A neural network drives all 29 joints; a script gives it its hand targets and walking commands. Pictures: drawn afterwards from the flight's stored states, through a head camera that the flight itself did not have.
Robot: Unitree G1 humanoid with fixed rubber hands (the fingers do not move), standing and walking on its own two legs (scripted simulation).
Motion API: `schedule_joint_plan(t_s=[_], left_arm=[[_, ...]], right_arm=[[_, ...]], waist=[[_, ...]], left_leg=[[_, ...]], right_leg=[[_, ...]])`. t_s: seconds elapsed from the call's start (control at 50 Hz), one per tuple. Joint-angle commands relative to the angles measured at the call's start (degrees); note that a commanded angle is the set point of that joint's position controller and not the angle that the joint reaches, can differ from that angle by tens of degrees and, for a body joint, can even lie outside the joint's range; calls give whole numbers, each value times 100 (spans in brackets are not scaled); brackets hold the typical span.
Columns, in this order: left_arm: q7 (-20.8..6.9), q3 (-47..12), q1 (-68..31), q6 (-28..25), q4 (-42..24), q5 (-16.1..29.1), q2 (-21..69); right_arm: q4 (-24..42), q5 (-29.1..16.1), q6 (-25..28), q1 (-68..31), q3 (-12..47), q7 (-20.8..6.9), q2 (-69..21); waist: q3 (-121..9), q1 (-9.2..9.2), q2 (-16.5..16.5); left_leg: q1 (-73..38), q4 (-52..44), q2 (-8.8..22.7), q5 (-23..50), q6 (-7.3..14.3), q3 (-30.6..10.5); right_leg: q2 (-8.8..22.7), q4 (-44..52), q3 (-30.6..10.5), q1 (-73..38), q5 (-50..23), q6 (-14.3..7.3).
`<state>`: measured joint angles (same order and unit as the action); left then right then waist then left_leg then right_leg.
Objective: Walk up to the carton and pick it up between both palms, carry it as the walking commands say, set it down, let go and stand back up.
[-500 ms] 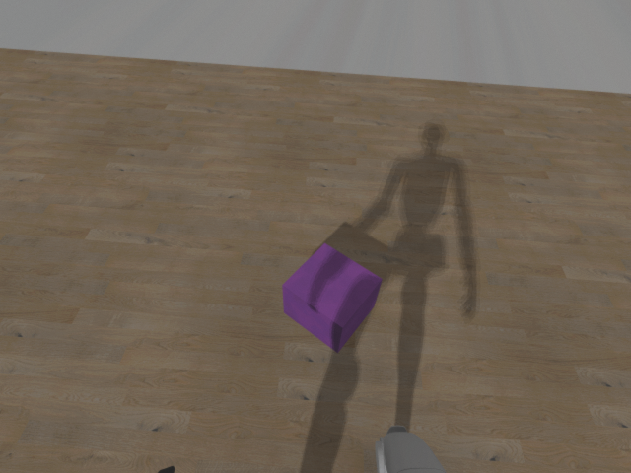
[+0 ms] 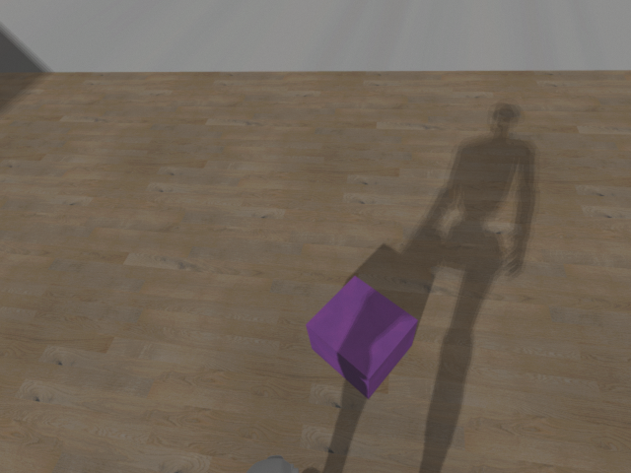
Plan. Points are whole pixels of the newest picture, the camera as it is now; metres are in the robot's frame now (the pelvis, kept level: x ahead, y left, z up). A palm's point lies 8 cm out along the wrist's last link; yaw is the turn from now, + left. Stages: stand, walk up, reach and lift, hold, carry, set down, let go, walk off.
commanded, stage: walk up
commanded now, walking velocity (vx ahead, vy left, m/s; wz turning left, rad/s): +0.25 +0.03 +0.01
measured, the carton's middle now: (361, 335) +0.61 -0.04 -0.69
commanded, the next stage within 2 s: none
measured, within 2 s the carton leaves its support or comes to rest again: neither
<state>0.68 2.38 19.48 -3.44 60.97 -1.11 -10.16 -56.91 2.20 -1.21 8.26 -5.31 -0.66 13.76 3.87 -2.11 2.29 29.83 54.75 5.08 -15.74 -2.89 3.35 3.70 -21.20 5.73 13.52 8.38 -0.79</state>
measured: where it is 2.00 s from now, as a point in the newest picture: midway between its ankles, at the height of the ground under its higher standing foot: outside the picture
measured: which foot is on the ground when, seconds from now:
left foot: up 0.00-0.16, down 0.18-1.00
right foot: down 0.00-0.18, up 0.20-0.54, down 0.56-1.00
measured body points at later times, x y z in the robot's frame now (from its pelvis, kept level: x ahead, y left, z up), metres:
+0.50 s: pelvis +0.09 +0.02 +0.00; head +0.11 +0.04 +0.45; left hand +0.15 +0.26 -0.16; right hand +0.05 -0.22 -0.14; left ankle +0.07 +0.16 -0.75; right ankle +0.13 -0.15 -0.71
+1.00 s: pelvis +0.09 -0.02 +0.00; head +0.10 -0.02 +0.45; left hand +0.13 +0.21 -0.16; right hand +0.08 -0.24 -0.17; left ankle +0.09 +0.11 -0.75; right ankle +0.14 -0.13 -0.75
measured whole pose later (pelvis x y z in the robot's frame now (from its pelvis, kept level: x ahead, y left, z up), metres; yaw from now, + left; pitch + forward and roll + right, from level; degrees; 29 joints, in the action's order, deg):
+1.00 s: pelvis +0.09 -0.02 +0.00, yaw -1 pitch -2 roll +0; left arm 1.7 1.2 12.0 0.5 63.4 -0.2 -8.6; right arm -65.6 0.9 0.0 16.5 -1.3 2.1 7.7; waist 2.7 -0.1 -0.3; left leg 6.8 21.0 1.3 -12.2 -0.7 2.8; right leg 1.9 -21.1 5.6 12.2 6.9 -1.0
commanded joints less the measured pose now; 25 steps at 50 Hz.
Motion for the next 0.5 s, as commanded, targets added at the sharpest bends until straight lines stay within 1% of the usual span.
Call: schedule_joint_plan(t_s=[0.0,0.02,0.04,0.06,0.08,0.1,0.12,0.14,0.16,0.18,0.2,0.22,0.24,0.26,0.28,0.3,0.32,0.34,0.36,0.38,0.4,0.42,0.44,0.46,0.48], left_arm=[[-41,114,-193,-41,-271,-14,-541],[-34,143,-120,5,-178,-13,-536],[-35,201,91,33,-87,-34,-704],[-25,202,68,51,-73,-38,-835],[-32,230,127,47,-23,-5,-929],[-44,237,181,63,-4,-8,-896],[-34,192,318,81,72,4,-744],[-30,134,428,84,55,6,-543],[-35,37,411,131,-153,-4,-139],[1,97,290,196,-178,-146,-267],[-29,111,-63,256,-191,-176,-284],[-84,255,-320,320,-239,-213,-484],[-138,324,-44,379,-218,-180,-519],[-173,326,185,417,-79,-154,-408],[-199,306,316,436,-48,-148,-301],[-229,334,305,455,-84,-122,-323],[-239,326,244,465,-109,-74,-341],[-224,316,82,481,-141,-72,-287],[-235,260,-63,481,-196,-26,-218],[-247,209,-279,486,-269,-12,-131],[-200,127,-372,493,-234,14,13],[-117,123,-590,535,-278,104,-31],[-52,37,-515,432,-326,172,6],[-11,27,-477,399,-272,131,-74],[63,22,-244,376,-171,73,-201]], right_arm=[[304,-79,30,84,154,-121,-204],[343,-67,71,-14,149,-113,-177],[313,-39,73,-117,122,-80,-132],[315,-39,99,21,89,-43,-28],[235,-37,145,102,97,9,-56],[156,-40,230,360,50,44,-4],[-7,-60,324,805,0,90,151],[-78,-43,431,1247,-114,133,570],[-71,-22,477,1695,-175,164,924],[10,-45,437,1488,-155,203,1019],[-22,-46,386,1465,-86,217,849],[62,-33,366,1160,-120,263,803],[105,-78,359,908,-69,288,693],[117,-55,385,795,-77,294,637],[34,-59,427,1009,-17,278,373],[12,-42,447,973,17,256,245],[48,-42,480,1087,5,225,265],[-22,-21,483,1183,-1,221,262],[-5,-12,494,1236,29,207,215],[-41,8,446,1299,56,212,211],[-88,-9,432,1462,95,241,256],[-68,-2,448,1125,167,291,158],[-216,-77,394,1149,174,271,161],[-276,-94,356,1229,148,263,208],[-318,-148,329,1199,144,252,255]], waist=[[-243,182,-1824],[-186,180,-1758],[-146,87,-1471],[-64,136,-1204],[-91,207,-984],[-188,265,-768],[-330,440,-456],[-506,576,357],[-621,724,1612],[-209,582,950],[-109,713,754],[289,585,128],[290,308,106],[19,184,515],[-54,132,686],[-155,90,765],[-164,125,882],[-123,140,920],[36,160,1092],[-56,242,1129],[-11,280,1229],[58,257,1139],[-123,165,1385],[-113,189,1230],[-305,152,1030]], left_leg=[[-873,-1408,74,369,-10,26],[-1108,-1530,-78,243,20,168],[-1224,-1704,-222,42,-22,397],[-1374,-1979,-214,133,-48,407],[-1586,-2443,-256,275,-35,523],[-2034,-2901,-299,549,-5,573],[-2771,-3249,-195,580,21,311],[-3381,-3729,755,277,203,-712],[-3749,-4361,2253,353,584,-2166],[-3011,-4496,2443,483,983,-2198],[-2571,-4514,2293,0,1093,-1921],[-2224,-4507,2166,136,943,-1844],[-2077,-4395,1891,472,784,-1493],[-2065,-4285,1710,899,678,-1030],[-1947,-4154,1484,1533,524,-739],[-1990,-4159,1327,1626,498,-572],[-2079,-4139,1216,1939,502,-377],[-1956,-4170,1182,1867,529,-326],[-1862,-4185,1128,1788,590,-248],[-1938,-4219,1002,1588,625,-202],[-1861,-4225,1006,1710,649,-110],[-2102,-3794,925,3513,705,-23],[-2323,-3559,663,4326,806,53],[-2303,-3433,653,4576,766,204],[-2365,-3207,755,4317,682,270]], right_leg=[[941,1223,-625,252,789,-530],[785,1164,-608,314,932,-523],[853,1187,-621,290,1079,-597],[981,1037,-703,354,1109,-669],[1021,760,-664,264,1048,-576],[928,284,-506,299,677,-468],[654,-312,-466,636,622,-314],[261,-1201,-119,1205,1047,-51],[-65,-2673,70,2167,2521,178],[78,-3410,-283,2189,2313,228],[267,-3654,-501,2174,1831,218],[305,-3845,-658,2336,1438,252],[317,-3880,-764,2202,1072,293],[361,-3892,-673,1957,786,365],[263,-3794,-606,1783,482,339],[166,-3952,-458,1701,405,352],[157,-3894,-392,1685,289,388],[117,-3655,-332,1634,279,385],[144,-3385,-310,1608,298,417],[-5,-2957,-207,1493,495,404],[-34,-2499,-136,1297,522,354],[-176,-1896,-139,1027,756,426],[-236,-1547,-123,824,716,393],[-359,-1293,111,620,370,372],[-361,-737,139,161,54,341]])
